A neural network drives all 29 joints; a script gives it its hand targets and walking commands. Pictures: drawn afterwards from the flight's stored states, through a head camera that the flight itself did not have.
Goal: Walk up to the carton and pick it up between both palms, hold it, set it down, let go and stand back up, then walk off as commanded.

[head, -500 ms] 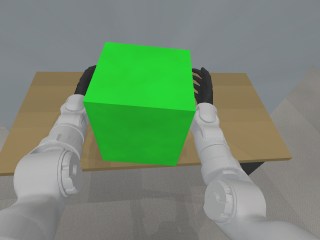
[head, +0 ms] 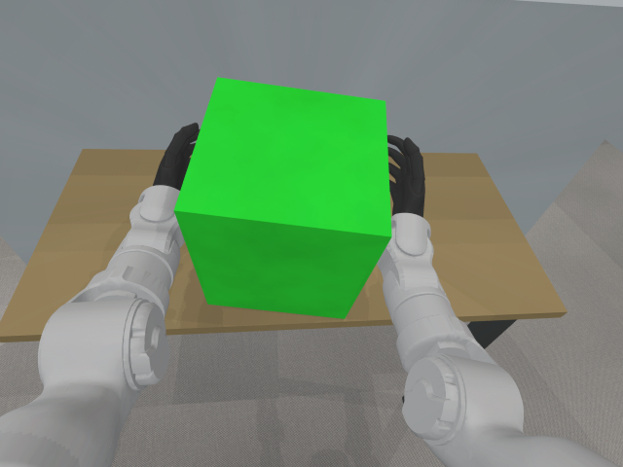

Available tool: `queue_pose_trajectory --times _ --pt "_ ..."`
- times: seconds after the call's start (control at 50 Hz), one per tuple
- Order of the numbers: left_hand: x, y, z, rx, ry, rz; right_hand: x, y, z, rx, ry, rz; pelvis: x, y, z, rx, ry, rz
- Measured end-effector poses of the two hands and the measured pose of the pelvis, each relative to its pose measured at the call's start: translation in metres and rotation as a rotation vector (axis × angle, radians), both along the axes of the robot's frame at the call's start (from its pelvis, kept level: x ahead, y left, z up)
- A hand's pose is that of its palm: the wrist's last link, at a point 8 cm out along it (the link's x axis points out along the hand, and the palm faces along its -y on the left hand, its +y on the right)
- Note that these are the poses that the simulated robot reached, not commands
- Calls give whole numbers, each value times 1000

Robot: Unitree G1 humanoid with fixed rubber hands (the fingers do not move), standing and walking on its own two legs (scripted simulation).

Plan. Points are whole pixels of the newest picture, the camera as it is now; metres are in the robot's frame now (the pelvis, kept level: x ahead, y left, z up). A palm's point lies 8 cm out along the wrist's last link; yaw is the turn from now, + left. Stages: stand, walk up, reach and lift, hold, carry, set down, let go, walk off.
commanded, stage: reach and lift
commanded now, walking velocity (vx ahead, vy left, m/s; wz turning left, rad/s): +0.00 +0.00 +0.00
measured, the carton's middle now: (288, 212) +0.43 -0.02 +0.09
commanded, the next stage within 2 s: none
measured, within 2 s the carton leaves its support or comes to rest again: neither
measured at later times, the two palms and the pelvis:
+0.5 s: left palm (165, 190) +0.45 +0.13 +0.12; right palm (401, 206) +0.39 -0.16 +0.13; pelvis -0.01 +0.00 +0.00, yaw +0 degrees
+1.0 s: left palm (155, 198) +0.43 +0.14 +0.13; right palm (404, 198) +0.39 -0.16 +0.15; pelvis -0.01 +0.00 +0.00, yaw +0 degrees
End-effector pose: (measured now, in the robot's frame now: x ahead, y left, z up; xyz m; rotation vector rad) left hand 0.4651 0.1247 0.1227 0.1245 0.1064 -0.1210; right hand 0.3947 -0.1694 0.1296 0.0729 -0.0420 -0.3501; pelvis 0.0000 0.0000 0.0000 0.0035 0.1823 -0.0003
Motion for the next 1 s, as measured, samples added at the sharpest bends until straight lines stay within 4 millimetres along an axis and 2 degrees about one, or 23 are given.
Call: queue_pose_trajectory --times 0.2,0.68,0.88,1.0 --pt "-12 3 6 -2 -43 16 -8 2 1 -5 -49 11 -8 2 0 -2 -7 0" --pt "-16 10 1 -10 0 66 0 7 0 -31 -23 52 -7 2 1 -3 1 0" --pt "-29 12 1 -28 39 100 -2 8 11 -84 22 87 -9 2 1 -4 -3 0" --pt "-38 16 12 -30 65 113 -9 12 20 -69 49 97 -14 3 1 -5 -9 0"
